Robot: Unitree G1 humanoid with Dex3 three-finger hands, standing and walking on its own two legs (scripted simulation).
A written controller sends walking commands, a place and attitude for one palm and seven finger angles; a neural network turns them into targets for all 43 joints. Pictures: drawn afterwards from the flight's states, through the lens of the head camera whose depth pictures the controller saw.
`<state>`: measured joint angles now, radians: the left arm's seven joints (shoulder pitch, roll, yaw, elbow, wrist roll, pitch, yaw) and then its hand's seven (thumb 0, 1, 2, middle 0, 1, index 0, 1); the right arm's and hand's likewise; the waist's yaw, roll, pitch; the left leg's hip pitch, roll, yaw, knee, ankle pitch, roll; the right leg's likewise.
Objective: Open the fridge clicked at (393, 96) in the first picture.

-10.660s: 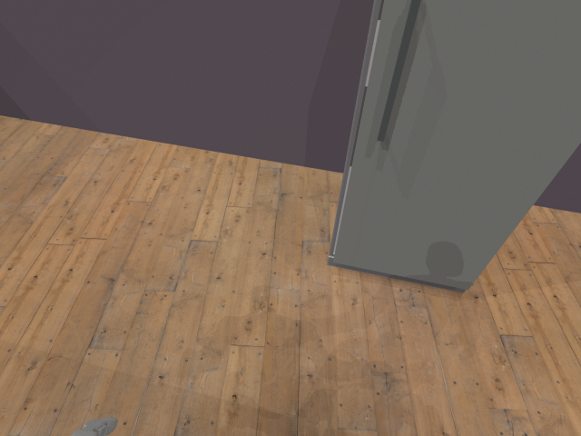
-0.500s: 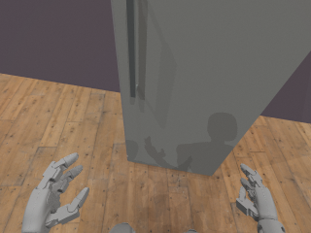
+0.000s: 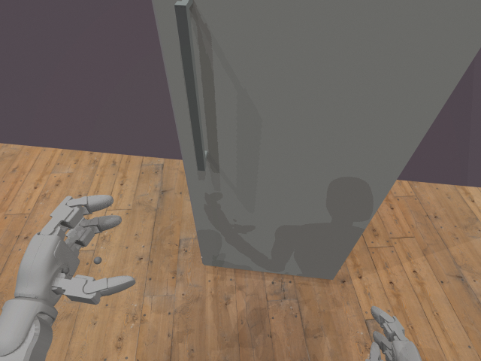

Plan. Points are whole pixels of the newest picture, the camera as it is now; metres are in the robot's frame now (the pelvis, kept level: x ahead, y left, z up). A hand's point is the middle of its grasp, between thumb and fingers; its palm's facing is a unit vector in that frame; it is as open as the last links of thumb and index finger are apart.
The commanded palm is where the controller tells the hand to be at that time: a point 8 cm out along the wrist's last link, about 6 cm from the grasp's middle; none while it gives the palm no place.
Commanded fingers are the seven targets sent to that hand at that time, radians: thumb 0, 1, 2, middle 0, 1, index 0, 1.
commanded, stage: raise the hand to about handle height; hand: left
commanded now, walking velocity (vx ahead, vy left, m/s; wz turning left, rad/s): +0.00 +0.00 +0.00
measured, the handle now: (196, 99) +0.54 +0.14 +0.16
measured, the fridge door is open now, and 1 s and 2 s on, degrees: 0 0 0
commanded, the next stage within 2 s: move the hooked fingers beside the handle in 1.08 s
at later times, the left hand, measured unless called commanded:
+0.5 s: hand (70, 198) +0.27 +0.25 +0.18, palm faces +0.05 -1.00 -0.08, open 13.9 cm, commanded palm +0.24 +0.29 +0.19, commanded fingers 0.00 -0.50 0.30 -0.30 -1.20 -0.30 -1.20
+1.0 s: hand (62, 180) +0.29 +0.26 +0.19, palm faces +0.06 -1.00 -0.05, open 13.9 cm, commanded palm +0.25 +0.30 +0.19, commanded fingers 0.00 -0.50 0.30 -0.30 -1.20 -0.30 -1.20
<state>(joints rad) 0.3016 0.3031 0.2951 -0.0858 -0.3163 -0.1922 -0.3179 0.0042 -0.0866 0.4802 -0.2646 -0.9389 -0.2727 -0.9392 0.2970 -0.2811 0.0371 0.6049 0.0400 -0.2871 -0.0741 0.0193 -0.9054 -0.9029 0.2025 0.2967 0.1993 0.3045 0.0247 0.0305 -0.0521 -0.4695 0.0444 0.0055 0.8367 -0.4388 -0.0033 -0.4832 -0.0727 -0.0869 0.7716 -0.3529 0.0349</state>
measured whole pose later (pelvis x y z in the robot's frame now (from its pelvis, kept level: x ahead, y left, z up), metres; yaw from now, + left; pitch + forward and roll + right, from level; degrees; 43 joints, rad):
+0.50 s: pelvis +0.01 -0.02 +0.02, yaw +0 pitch -1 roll -1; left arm -0.03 0.42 0.44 0.14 -0.36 0.02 -0.47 -0.01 -0.49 0.31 -0.30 -1.20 -0.31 -1.20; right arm 0.24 -0.26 0.09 0.60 0.05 -0.27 -0.11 0.02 -0.91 -0.90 0.20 0.30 0.20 0.30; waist 0.06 0.05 -0.02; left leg -0.24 0.06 0.01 0.61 -0.35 -0.03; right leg -0.27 -0.05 -0.10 0.59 -0.29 0.01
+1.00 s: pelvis +0.01 -0.02 +0.03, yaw -1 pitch -2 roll +0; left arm -0.11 0.44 0.48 0.19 -0.34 0.07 -0.46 -0.01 -0.50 0.30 -0.30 -1.20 -0.31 -1.20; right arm 0.26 -0.28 0.07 0.60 0.06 -0.25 -0.11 0.02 -0.91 -0.90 0.20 0.30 0.20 0.30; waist 0.06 0.04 0.00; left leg -0.18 0.05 0.03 0.53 -0.31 -0.02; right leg -0.22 -0.05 -0.08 0.52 -0.25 0.01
